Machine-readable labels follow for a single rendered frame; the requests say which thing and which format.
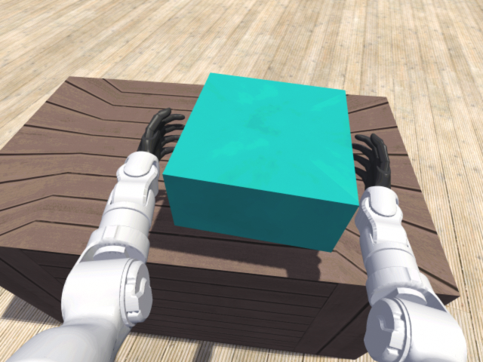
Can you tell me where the right robot hand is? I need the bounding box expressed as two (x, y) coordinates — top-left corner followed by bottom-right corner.
(352, 133), (391, 190)

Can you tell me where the robot left upper arm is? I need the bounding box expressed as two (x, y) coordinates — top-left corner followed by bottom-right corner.
(5, 258), (152, 362)

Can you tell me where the pedestal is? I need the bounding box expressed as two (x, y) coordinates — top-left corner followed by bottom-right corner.
(0, 76), (460, 360)

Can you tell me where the left robot forearm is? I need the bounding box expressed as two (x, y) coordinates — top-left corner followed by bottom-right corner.
(61, 152), (160, 321)

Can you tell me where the left robot hand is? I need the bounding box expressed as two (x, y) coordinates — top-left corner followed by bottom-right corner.
(137, 108), (185, 162)

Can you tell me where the robot right upper arm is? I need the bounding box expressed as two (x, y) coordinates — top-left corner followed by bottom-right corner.
(364, 296), (466, 362)

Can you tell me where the right robot forearm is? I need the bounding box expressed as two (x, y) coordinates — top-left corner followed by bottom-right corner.
(355, 186), (467, 360)

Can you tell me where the carton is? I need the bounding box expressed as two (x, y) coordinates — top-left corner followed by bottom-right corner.
(162, 73), (359, 253)

